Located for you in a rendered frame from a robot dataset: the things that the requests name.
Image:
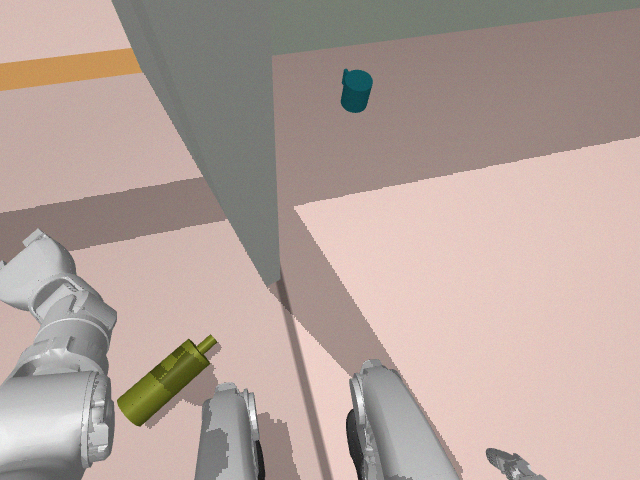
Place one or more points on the right robot hand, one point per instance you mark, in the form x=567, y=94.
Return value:
x=513, y=466

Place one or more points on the left robot hand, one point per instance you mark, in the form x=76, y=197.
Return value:
x=43, y=257

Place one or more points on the left robot arm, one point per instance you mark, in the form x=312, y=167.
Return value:
x=56, y=412

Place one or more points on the right robot foot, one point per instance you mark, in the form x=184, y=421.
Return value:
x=354, y=445

